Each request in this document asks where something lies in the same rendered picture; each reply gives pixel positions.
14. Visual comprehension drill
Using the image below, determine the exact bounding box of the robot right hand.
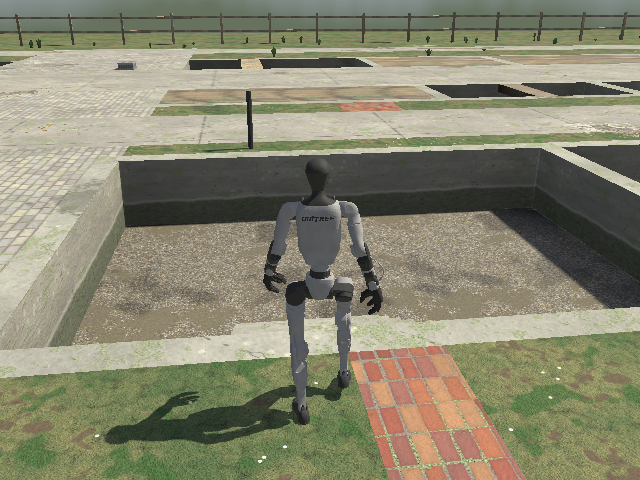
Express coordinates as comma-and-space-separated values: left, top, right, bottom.
360, 286, 383, 315

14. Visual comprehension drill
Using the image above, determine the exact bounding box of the robot left hand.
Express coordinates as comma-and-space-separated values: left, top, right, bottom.
263, 272, 287, 293

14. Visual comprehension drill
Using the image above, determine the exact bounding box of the left robot forearm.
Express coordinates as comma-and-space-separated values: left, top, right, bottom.
264, 240, 281, 276

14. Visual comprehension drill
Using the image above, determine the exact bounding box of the right robot forearm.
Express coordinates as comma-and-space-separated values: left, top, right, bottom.
357, 242, 380, 291

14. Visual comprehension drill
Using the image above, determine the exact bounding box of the robot head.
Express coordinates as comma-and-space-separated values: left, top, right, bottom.
301, 158, 336, 206

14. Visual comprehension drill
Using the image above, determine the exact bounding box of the robot right shin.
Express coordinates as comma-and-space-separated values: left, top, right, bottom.
337, 311, 351, 376

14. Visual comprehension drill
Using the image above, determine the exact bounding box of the right robot upper arm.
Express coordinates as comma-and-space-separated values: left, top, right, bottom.
339, 201, 367, 258

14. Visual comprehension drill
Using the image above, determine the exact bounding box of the left robot upper arm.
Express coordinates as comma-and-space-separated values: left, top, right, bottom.
271, 201, 298, 256

